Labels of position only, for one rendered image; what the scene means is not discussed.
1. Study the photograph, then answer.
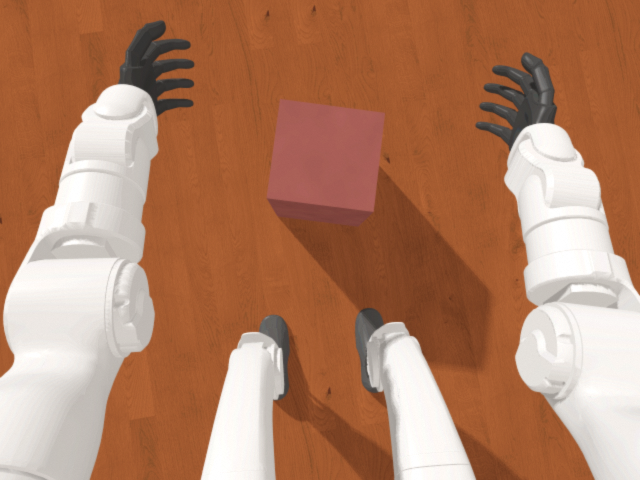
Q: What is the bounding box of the left robot forearm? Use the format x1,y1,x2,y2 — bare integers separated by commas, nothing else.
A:
3,84,159,354

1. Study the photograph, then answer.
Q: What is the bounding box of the carton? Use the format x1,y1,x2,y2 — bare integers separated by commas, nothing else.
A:
267,99,385,227

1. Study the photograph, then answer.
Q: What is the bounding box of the robot right hand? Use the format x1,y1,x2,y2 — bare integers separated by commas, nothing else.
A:
475,52,557,151

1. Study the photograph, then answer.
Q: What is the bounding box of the right robot upper arm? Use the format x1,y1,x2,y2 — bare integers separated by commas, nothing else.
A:
515,302,640,480

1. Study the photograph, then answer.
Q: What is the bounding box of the robot left hand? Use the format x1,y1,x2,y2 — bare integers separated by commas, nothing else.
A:
118,20,194,116

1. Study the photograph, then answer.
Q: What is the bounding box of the left robot upper arm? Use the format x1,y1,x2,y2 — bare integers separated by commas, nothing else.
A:
0,258,155,480

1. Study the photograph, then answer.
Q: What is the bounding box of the right robot forearm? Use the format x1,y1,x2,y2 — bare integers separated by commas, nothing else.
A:
504,123,640,313

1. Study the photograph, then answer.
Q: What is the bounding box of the robot left foot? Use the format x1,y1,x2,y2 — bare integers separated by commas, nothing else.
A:
259,315,290,401

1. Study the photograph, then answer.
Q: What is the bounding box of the left robot shin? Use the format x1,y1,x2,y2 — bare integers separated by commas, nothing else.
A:
228,332,279,368

